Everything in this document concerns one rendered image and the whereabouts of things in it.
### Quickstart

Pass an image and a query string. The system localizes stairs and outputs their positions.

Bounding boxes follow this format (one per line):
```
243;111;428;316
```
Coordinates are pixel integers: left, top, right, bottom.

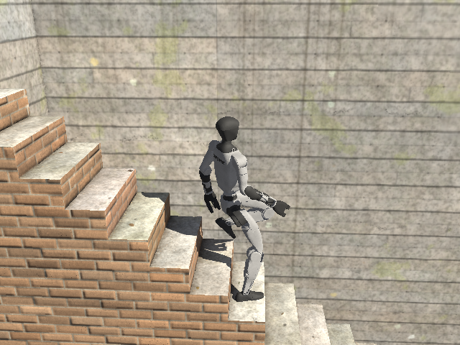
0;88;377;345

